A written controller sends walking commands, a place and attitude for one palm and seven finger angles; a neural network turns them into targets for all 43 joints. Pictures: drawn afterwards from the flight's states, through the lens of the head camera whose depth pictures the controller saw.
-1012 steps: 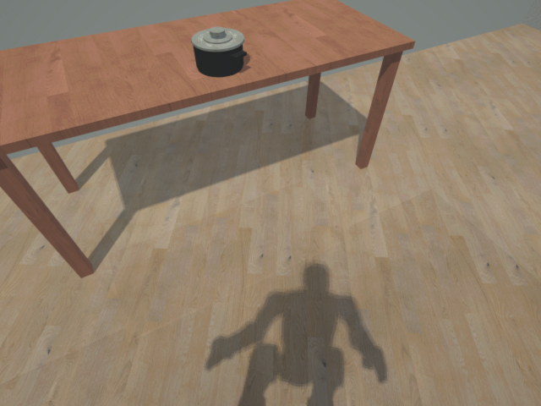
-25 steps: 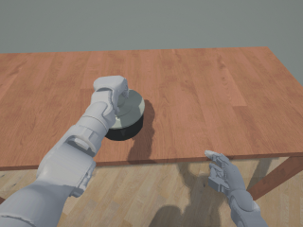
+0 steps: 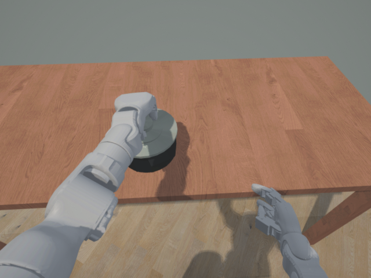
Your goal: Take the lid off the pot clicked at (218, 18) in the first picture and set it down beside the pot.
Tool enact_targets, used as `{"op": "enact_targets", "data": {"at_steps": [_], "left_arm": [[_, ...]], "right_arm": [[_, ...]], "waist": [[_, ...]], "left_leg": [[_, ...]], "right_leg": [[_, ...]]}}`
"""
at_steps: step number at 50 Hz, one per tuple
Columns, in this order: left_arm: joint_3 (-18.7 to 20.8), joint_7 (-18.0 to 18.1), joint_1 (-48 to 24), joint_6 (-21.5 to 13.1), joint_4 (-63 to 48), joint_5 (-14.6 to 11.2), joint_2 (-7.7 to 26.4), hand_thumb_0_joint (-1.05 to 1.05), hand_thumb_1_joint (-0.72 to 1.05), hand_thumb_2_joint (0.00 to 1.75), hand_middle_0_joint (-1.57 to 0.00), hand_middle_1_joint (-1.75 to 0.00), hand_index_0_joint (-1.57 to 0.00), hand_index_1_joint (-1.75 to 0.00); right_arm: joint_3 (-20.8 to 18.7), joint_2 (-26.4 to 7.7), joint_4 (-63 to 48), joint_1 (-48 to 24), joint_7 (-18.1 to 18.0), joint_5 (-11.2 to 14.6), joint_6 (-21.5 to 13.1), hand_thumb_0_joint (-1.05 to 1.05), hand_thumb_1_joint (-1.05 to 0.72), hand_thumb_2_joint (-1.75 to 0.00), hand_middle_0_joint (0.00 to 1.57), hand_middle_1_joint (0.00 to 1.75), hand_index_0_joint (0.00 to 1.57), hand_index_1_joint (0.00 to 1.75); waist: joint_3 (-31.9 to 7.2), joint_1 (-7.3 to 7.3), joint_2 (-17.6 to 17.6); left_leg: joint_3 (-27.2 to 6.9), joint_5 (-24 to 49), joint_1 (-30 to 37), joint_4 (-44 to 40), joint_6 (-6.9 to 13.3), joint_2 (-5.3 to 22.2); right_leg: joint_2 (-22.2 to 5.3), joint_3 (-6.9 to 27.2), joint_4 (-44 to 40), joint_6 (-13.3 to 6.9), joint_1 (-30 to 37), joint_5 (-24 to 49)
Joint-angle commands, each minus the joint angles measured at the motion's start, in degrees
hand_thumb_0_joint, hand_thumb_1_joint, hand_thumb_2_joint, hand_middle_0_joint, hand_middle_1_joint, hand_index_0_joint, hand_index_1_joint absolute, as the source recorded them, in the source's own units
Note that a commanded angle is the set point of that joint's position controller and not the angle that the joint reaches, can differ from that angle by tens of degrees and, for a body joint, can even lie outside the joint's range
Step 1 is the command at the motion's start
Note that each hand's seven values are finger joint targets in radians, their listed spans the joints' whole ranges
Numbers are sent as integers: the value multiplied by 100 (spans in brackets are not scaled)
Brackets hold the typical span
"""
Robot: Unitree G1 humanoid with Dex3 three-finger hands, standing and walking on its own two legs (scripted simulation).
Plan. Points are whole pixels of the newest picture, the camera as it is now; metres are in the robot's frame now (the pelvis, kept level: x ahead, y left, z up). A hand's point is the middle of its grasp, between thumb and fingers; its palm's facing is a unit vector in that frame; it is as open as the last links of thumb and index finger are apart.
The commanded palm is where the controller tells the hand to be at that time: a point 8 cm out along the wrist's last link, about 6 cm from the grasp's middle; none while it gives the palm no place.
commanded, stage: lift the lid straight up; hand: left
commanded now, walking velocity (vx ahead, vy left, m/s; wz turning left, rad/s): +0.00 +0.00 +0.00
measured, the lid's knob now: (143, 124) +0.48 +0.10 +0.05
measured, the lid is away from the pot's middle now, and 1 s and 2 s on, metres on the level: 0.01 0.00 0.01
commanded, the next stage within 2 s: move the lid sideways beside the pot in 1.82 s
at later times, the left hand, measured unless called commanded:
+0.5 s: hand (136, 115) +0.45 +0.10 +0.12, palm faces -0.27 -0.08 -0.96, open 8.2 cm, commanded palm +0.44 +0.10 +0.18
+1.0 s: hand (135, 102) +0.45 +0.10 +0.15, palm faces -0.24 -0.06 -0.97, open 8.2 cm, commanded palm +0.46 +0.10 +0.22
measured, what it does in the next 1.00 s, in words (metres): stands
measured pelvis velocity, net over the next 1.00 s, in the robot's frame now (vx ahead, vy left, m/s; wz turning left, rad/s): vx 0.00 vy -0.01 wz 0.02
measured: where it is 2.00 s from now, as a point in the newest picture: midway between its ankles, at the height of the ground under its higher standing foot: outside the picture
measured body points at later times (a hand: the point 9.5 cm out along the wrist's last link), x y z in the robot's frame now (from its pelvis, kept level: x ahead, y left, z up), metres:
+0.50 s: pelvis +0.00 -0.01 +0.00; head +0.01 -0.02 +0.45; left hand +0.46 +0.10 +0.17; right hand +0.24 -0.22 -0.03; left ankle +0.01 +0.07 -0.73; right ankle -0.03 -0.12 -0.73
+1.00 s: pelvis +0.00 -0.01 +0.01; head +0.00 -0.03 +0.46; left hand +0.46 +0.10 +0.21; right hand +0.24 -0.22 -0.03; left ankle +0.01 +0.07 -0.73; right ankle -0.03 -0.12 -0.73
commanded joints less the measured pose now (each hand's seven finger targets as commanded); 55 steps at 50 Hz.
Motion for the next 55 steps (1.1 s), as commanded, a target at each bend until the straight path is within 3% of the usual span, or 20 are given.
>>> {"op": "enact_targets", "data": {"at_steps": [1,3,6,8,11,13,15,18,19,21,27,31,34,38,41,44,47,49,53,55], "left_arm": [[211,333,-3527,-47,-1620,140,968,0,55,107,-85,-103,-82,-100],[319,315,-3466,-79,-1590,94,1063,0,55,107,-85,-103,-82,-100],[-12,328,-3719,-31,-1697,66,714,0,56,107,-85,-103,-82,-100],[209,305,-3774,-116,-1930,21,961,0,56,108,-85,-103,-82,-100],[67,274,-3555,27,-1615,47,839,0,56,108,-85,-103,-82,-100],[306,262,-3500,60,-1529,71,1111,0,56,108,-85,-103,-82,-100],[38,222,-3734,61,-1776,65,883,0,56,108,-85,-103,-82,-100],[344,134,-3474,85,-1728,32,1220,0,56,108,-85,-103,-82,-100],[152,99,-3527,111,-1770,11,1033,0,56,108,-85,-103,-82,-100],[237,48,-3429,165,-1657,52,1182,0,56,108,-85,-103,-82,-100],[262,-174,-3606,64,-2186,63,1361,0,56,108,-85,-103,-82,-100],[47,-291,-3683,59,-2121,-47,1050,0,56,108,-85,-103,-82,-100],[183,-312,-3810,-61,-2424,-112,1252,0,56,108,-85,-103,-82,-100],[271,-301,-3861,23,-2023,-40,1392,0,56,108,-85,-103,-82,-100],[-83,-279,-4227,31,-2239,-55,1023,0,56,108,-85,-103,-82,-100],[435,-265,-3991,92,-1968,-48,1583,0,56,108,-85,-103,-82,-100],[356,-299,-4088,256,-1732,54,1620,0,56,108,-85,-103,-82,-100],[201,-360,-4134,296,-1665,20,1383,0,56,108,-85,-103,-82,-100],[467,-533,-4265,211,-1995,11,1746,0,56,108,-85,-103,-82,-100],[304,-603,-4303,233,-1939,102,1633,0,56,108,-85,-103,-82,-100]], "right_arm": [[-418,-822,578,900,-183,-155,506,0,-90,-90,20,30,20,30],[-393,-826,558,827,-180,-152,482,0,-90,-90,20,30,20,30],[-431,-816,644,896,-137,-131,445,0,-90,-90,20,30,20,30],[-416,-826,561,800,-126,-127,386,0,-90,-90,20,30,20,30],[-409,-831,667,842,-107,-133,434,0,-90,-90,20,30,20,30],[-367,-861,641,748,-126,-131,440,0,-90,-90,20,30,20,30],[-388,-840,637,710,-108,-123,406,0,-90,-90,20,30,20,30],[-348,-841,571,635,-128,-131,427,0,-90,-90,20,30,20,30],[-350,-827,593,620,-134,-131,435,0,-90,-90,20,30,20,30],[-339,-836,600,610,-152,-120,450,0,-90,-90,20,30,20,30],[-310,-834,532,491,-151,-118,430,0,-90,-90,20,30,20,30],[-336,-831,579,512,-121,-89,430,0,-90,-90,20,30,20,30],[-324,-826,497,425,-126,-99,353,0,-90,-90,20,30,20,30],[-262,-860,621,408,-182,-69,361,0,-90,-90,20,30,20,30],[-286,-813,615,423,-159,-59,276,0,-90,-90,20,30,20,30],[-262,-862,626,420,-181,-105,267,0,-90,-90,20,30,20,30],[-213,-884,693,389,-220,-87,282,0,-90,-90,20,30,20,30],[-222,-871,670,377,-233,-80,254,0,-90,-90,20,30,20,30],[-200,-877,527,364,-233,-113,193,0,-90,-90,20,30,20,30],[-210,-888,592,425,-226,-114,230,0,-90,-90,20,30,20,30]], "waist": [[-2104,-169,284],[-2155,-120,53],[-1891,-214,150],[-2196,-111,189],[-1816,-155,118],[-1878,-68,-44],[-1938,-106,89],[-2009,-6,-23],[-1817,-72,-44],[-1703,-40,-106],[-1948,23,18],[-1595,-69,-54],[-1786,4,89],[-1596,-8,-255],[-1661,-64,191],[-1797,55,9],[-1686,29,-281],[-1521,-26,-257],[-2055,68,-139],[-1958,18,-145]], "left_leg": [[-683,2420,2496,-112,-194,324],[-715,2432,2422,-127,-187,283],[-721,2228,2480,-189,-201,319],[-788,2456,2599,-176,-213,272],[-707,2182,2413,-241,-215,283],[-702,1974,2227,-314,-212,227],[-691,1956,2402,-319,-206,213],[-659,2078,2282,-324,-182,179],[-621,1903,2204,-351,-170,193],[-601,1823,2144,-388,-154,180],[-607,1934,2367,-420,-132,129],[-645,1741,2345,-446,-141,157],[-674,1739,2453,-456,-137,129],[-664,1396,2187,-580,-140,110],[-721,1524,2471,-551,-179,133],[-685,1589,2345,-554,-161,114],[-640,1365,2177,-649,-150,98],[-626,1348,2099,-637,-141,108],[-677,1851,2338,-559,-118,50],[-657,1887,2375,-558,-113,67]], "right_leg": [[145,33,-276,-259,-232,1927],[147,45,-295,-263,-124,1989],[157,-8,-323,-259,-313,1779],[138,28,-295,-282,-154,1890],[143,6,-354,-275,-154,1829],[135,34,-365,-297,44,1836],[133,35,-383,-287,-16,1835],[101,79,-408,-294,321,2084],[95,63,-440,-277,311,2057],[98,69,-474,-278,354,2030],[73,98,-516,-276,489,2173],[84,34,-551,-275,263,1896],[61,61,-546,-293,406,1920],[69,76,-630,-284,415,1701],[66,28,-564,-308,240,1654],[51,92,-567,-302,567,1883],[56,103,-635,-268,574,1826],[39,96,-645,-267,560,1863],[23,149,-590,-285,850,2305],[36,119,-594,-267,733,2316]]}}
